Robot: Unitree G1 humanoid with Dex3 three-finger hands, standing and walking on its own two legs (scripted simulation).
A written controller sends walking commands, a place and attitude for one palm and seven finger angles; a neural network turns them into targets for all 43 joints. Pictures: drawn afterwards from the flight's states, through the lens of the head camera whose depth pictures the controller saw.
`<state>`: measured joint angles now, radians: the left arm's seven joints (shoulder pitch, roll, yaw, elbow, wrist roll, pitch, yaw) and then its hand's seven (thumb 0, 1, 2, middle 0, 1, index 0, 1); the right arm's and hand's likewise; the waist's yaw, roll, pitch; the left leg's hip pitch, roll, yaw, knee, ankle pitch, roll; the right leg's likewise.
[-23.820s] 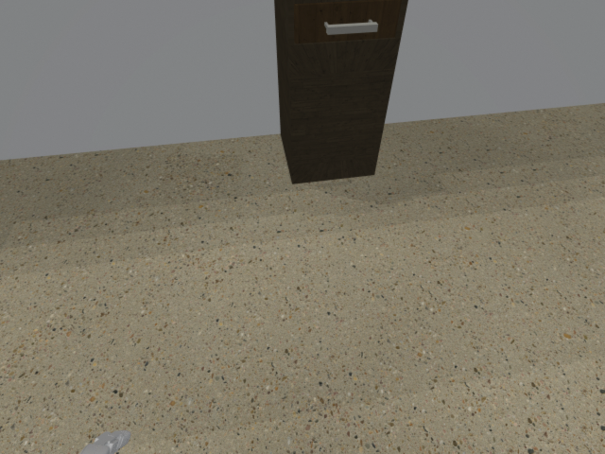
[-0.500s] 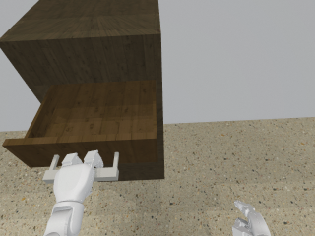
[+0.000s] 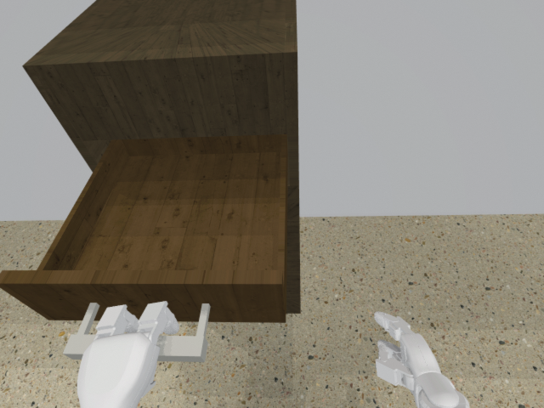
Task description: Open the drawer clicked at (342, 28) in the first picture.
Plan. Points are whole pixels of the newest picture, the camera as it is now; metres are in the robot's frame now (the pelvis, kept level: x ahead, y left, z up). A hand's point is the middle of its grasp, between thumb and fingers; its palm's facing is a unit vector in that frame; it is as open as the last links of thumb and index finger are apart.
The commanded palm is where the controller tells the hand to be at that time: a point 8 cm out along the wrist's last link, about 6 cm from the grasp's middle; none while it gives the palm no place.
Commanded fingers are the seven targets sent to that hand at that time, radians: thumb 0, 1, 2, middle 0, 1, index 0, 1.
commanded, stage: open the thumb to release the handle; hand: left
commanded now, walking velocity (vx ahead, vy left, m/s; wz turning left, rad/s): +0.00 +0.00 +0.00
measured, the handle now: (142, 329) +0.21 +0.21 +0.03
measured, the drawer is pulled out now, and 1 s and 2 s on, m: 0.30 0.30 0.29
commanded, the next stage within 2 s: lift the hand off the handle in 0.58 s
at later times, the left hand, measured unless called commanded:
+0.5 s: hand (139, 371) +0.17 +0.20 +0.01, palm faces +0.02 -0.13 -0.99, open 10.6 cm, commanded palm +0.14 +0.20 +0.07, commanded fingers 0.00 -0.50 0.30 -0.30 -1.20 -0.30 -1.20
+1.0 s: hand (143, 365) +0.18 +0.20 +0.01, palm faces +0.04 -0.09 -0.99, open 13.8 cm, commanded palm +0.16 +0.20 +0.07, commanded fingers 0.00 -0.50 0.30 -0.30 -1.20 -0.30 -1.20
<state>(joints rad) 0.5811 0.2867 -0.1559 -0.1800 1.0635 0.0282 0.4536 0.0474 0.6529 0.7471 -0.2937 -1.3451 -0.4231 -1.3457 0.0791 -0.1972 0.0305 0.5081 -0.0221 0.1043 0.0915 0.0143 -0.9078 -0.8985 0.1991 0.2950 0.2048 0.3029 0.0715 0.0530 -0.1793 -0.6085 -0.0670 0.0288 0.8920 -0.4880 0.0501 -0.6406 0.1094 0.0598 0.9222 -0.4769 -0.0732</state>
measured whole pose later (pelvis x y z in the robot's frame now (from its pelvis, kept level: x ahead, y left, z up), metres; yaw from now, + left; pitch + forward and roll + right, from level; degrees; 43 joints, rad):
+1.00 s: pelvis -0.03 -0.01 +0.01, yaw +3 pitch +9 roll +1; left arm 0.30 0.29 -0.21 0.04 1.08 0.10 0.45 0.00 -0.49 0.31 -0.31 -1.20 -0.32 -1.20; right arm 0.09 -0.22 0.00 0.60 -0.02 0.10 -0.02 0.01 -0.91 -0.90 0.20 0.30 0.20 0.30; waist 0.10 0.06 -0.13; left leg -0.59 -0.08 -0.02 0.84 -0.41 0.03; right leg -0.60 0.09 0.01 0.86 -0.41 -0.08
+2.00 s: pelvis -0.01 +0.00 +0.04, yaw +1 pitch +2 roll +0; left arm 0.32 0.41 -0.16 -0.41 0.92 0.22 0.11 -0.01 -0.50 0.30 -0.32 -1.20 -0.33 -1.20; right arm 0.05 -0.25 0.04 0.56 0.03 0.17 0.03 0.02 -0.91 -0.90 0.20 0.29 0.20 0.30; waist 0.11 0.11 -0.07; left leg -0.27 -0.07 -0.01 0.56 -0.32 0.05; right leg -0.29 0.09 0.05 0.58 -0.32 -0.07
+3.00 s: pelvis -0.01 +0.00 +0.05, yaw +2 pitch +0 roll +0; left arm 0.44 0.55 0.05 -0.50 0.83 0.09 0.04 0.00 -0.50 0.30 -0.32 -1.20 -0.33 -1.20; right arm 0.08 -0.28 0.06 0.53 0.03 0.15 0.00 0.02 -0.91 -0.90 0.20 0.29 0.20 0.30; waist 0.12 0.10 -0.03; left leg -0.24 -0.06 -0.03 0.53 -0.30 0.05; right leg -0.24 0.10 0.03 0.50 -0.27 -0.07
